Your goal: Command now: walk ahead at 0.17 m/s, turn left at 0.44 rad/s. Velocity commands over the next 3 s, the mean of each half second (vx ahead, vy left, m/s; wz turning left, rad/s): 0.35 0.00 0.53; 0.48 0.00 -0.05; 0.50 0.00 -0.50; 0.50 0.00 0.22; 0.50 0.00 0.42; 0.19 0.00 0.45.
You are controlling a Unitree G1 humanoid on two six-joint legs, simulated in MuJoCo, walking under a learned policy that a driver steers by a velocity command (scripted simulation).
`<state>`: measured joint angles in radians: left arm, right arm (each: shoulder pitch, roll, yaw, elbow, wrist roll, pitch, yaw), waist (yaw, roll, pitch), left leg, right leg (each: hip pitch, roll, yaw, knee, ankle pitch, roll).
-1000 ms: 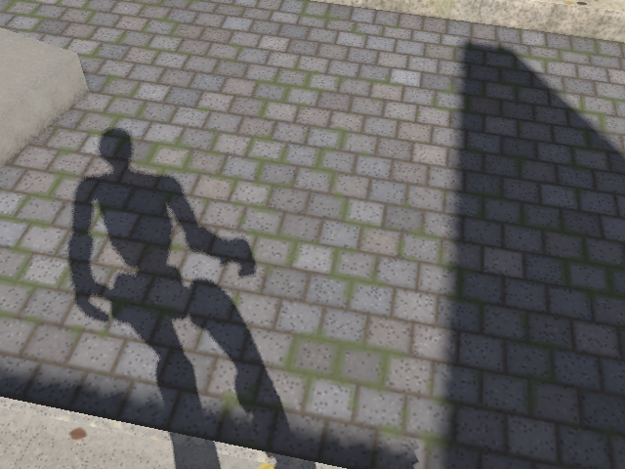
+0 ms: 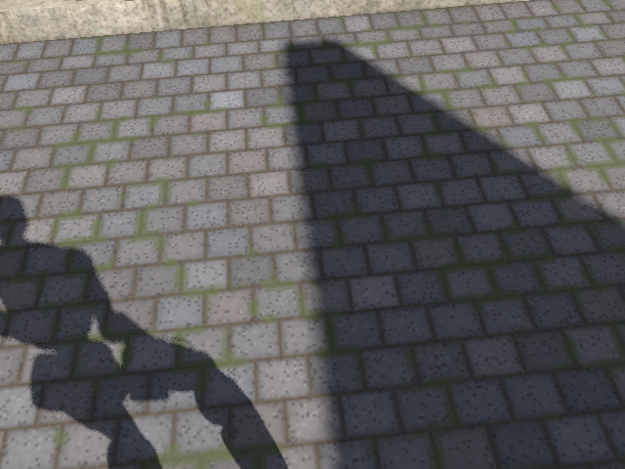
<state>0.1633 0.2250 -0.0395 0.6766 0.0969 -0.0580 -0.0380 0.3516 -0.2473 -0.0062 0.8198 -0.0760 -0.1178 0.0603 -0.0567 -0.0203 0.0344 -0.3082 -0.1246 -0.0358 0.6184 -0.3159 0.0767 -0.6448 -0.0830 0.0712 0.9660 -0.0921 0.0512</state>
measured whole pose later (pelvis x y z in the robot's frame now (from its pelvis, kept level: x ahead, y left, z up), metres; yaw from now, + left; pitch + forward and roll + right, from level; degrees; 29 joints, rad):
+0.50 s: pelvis +0.17 +0.01 -0.04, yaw +18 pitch +0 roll -3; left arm 0.58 0.19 -0.05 0.98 0.10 -0.11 0.01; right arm 0.07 -0.24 0.02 0.78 -0.09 -0.06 0.10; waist 0.16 0.03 0.00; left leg -0.67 0.15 -0.01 0.69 0.30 0.02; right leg -0.09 -0.07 -0.26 0.78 -0.67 0.02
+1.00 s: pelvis +0.42 +0.15 -0.13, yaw +13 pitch +2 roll +3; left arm 0.09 0.25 0.09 0.81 -0.02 -0.05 0.02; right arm 0.34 -0.19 -0.05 1.06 0.00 -0.08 -0.03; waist -0.05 -0.05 -0.04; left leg -0.10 -0.03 0.17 0.39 -0.32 0.03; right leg -0.80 -0.08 0.12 0.92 0.05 -0.03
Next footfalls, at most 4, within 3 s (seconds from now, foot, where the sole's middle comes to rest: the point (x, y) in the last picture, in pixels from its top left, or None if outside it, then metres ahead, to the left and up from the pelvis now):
0.04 right None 0.10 -0.14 -0.76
0.64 left None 0.36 0.24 -0.90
1.18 right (299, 391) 0.72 0.05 -0.90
1.74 left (236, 291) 1.03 0.22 -0.90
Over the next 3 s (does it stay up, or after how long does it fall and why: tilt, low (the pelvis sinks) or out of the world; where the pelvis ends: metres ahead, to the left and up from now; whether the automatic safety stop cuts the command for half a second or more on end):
stays up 1.40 0.25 -0.13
